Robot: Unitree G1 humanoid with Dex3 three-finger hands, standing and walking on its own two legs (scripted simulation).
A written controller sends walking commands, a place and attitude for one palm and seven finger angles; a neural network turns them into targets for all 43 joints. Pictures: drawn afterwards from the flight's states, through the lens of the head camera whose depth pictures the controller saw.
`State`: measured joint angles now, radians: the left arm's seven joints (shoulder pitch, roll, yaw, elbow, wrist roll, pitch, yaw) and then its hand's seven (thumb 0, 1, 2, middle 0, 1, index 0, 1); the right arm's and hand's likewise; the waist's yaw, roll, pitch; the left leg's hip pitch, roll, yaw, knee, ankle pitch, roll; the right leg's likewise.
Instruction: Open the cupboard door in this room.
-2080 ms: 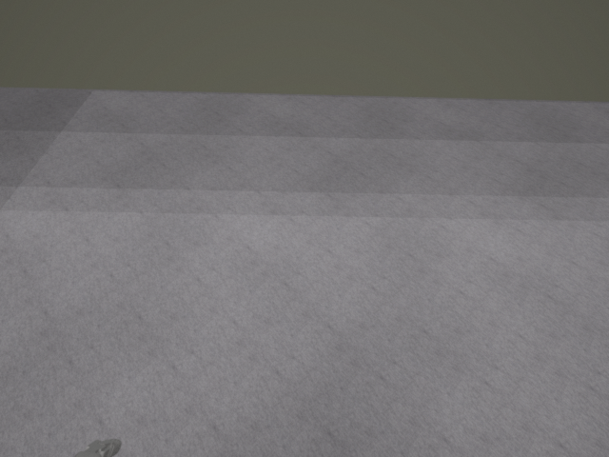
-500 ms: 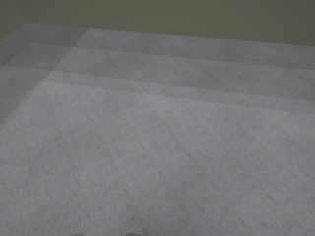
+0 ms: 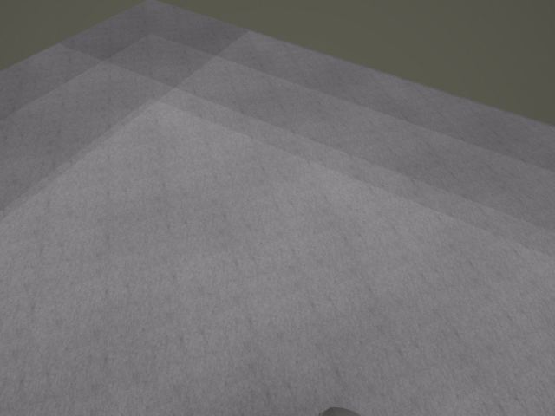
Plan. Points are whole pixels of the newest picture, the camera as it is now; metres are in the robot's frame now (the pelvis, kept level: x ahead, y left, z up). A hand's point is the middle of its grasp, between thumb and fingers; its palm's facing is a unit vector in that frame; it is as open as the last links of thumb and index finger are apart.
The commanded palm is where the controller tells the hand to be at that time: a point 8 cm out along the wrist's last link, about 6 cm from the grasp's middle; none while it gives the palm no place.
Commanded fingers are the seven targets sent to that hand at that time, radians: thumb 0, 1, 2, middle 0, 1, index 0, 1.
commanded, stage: turn or walk to find it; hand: left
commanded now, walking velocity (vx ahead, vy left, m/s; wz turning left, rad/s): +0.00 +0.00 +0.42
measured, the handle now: out of the picture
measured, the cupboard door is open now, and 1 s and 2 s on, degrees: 0 0 0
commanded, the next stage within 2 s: stand and wait in 1.44 s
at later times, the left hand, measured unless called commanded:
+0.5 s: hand out of the picture +0.01 +0.16 -0.15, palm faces +0.24 -0.94 -0.25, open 7.4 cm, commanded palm none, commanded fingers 0.00 0.90 0.90 -0.20 -0.30 -0.20 -0.30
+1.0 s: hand out of the picture -0.07 +0.23 -0.16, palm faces +0.43 -0.87 -0.24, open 7.4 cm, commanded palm none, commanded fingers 0.00 0.90 0.90 -0.20 -0.30 -0.20 -0.30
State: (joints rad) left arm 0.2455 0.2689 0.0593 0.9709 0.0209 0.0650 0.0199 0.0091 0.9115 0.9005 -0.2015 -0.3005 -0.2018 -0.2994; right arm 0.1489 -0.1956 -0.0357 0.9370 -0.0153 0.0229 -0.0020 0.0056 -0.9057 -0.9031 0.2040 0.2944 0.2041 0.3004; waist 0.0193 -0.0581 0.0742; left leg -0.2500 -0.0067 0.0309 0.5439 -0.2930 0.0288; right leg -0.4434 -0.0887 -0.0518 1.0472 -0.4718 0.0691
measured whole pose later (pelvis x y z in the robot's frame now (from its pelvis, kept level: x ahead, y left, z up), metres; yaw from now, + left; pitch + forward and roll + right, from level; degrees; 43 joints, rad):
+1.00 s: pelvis -0.05 +0.00 +0.01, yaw +24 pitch +0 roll -1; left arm 0.19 0.24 0.06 0.95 0.02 0.06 0.02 0.01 0.91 0.90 -0.20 -0.30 -0.20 -0.30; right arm 0.20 -0.18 -0.04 0.95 -0.02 0.03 -0.01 0.01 -0.90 -0.90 0.21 0.29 0.21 0.30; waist -0.01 -0.02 0.05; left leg -0.24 -0.04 -0.02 0.45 -0.22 0.05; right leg -0.40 -0.07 -0.03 0.90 -0.43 0.08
